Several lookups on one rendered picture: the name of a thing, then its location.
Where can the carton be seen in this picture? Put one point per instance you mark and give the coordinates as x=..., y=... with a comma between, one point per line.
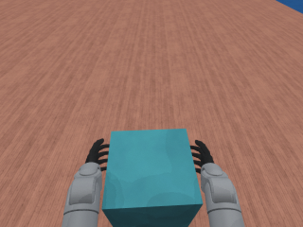
x=151, y=179

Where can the robot right hand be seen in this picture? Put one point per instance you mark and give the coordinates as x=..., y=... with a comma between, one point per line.
x=204, y=155

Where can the robot left hand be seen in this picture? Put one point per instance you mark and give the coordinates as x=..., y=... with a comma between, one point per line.
x=94, y=154

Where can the robot left forearm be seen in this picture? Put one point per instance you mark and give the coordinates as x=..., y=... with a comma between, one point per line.
x=83, y=197

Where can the robot right forearm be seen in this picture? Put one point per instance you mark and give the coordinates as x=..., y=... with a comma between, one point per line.
x=221, y=198

